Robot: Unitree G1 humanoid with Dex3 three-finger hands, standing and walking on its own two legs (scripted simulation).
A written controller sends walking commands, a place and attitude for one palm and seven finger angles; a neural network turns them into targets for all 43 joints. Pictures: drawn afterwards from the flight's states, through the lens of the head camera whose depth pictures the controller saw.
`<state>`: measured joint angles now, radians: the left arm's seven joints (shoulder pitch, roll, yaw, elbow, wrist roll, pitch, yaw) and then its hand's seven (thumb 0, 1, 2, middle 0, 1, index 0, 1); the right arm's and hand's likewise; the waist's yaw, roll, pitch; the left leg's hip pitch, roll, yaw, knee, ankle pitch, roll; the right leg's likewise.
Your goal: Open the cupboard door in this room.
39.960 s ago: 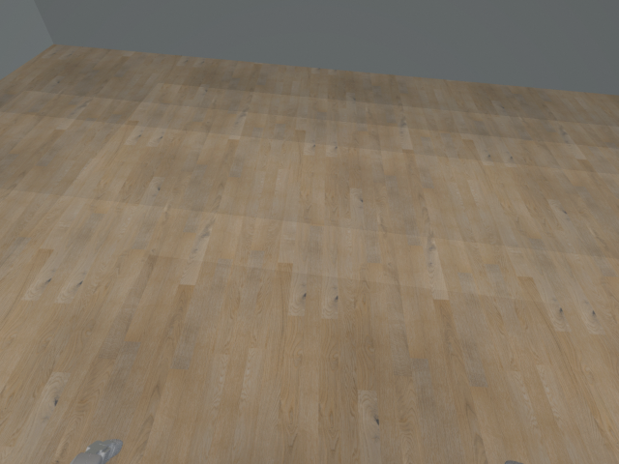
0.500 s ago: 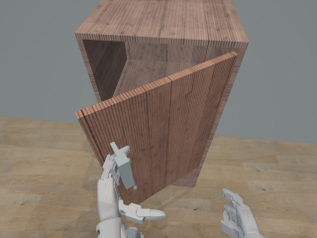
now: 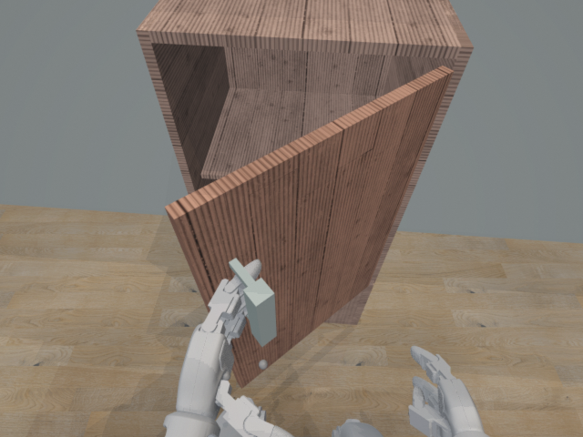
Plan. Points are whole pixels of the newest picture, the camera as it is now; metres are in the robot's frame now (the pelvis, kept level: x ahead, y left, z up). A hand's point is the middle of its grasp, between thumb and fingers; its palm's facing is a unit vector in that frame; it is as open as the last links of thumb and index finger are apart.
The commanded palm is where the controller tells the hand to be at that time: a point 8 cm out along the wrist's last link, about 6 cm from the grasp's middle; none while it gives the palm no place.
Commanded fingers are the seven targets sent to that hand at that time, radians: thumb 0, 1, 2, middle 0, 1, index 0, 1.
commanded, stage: slide the hand sideways off the handle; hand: left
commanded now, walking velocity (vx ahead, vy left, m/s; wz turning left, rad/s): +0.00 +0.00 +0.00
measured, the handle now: (251, 302) +0.28 +0.07 +0.07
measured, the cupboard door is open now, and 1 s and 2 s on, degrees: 43 41 41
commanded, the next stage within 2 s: draw the hand back to the body in 0.70 s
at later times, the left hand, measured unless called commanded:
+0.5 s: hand (203, 398) +0.17 +0.10 +0.07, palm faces +0.00 -1.00 +0.01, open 16.1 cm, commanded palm +0.13 +0.16 +0.07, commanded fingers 0.00 -0.50 0.30 -0.15 -0.30 -0.15 -0.30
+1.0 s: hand (167, 401) +0.16 +0.13 +0.10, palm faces -0.03 -1.00 -0.05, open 16.3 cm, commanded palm +0.12 +0.19 +0.11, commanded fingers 0.00 -0.50 0.30 -0.15 -0.30 -0.15 -0.30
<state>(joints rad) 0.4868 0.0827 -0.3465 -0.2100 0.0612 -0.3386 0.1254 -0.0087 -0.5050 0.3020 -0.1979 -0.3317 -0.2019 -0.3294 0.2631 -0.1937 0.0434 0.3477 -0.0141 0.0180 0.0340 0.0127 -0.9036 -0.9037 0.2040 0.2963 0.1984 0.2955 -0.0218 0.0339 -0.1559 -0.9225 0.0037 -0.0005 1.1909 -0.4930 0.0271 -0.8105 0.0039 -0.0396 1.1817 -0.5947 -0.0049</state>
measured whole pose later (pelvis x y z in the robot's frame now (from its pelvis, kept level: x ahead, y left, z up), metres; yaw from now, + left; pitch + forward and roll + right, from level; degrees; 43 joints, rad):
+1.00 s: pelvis +0.00 -0.01 +0.00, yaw +0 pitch +12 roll -3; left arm 0.75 0.23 -0.03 -0.43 -0.20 -0.33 -0.12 -0.01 -0.50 0.30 -0.15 -0.30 -0.15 -0.30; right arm 0.26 -0.19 -0.01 0.35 0.04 0.02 -0.06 0.01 -0.90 -0.90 0.20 0.30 0.20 0.30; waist 0.02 0.06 -0.19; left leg -0.91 0.02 -0.04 1.21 -0.50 0.01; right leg -0.78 0.03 -0.07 1.17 -0.59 -0.02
